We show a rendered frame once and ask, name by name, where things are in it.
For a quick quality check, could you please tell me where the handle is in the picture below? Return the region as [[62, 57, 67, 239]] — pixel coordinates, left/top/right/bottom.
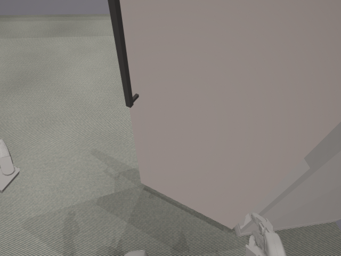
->
[[108, 0, 139, 108]]

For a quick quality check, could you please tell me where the fridge door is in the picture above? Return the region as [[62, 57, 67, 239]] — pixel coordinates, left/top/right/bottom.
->
[[120, 0, 341, 229]]

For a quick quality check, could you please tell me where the robot right hand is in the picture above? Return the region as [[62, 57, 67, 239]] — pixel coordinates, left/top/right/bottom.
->
[[246, 212, 286, 256]]

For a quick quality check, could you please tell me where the robot left hand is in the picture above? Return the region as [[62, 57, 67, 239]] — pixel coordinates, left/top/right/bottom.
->
[[0, 139, 20, 193]]

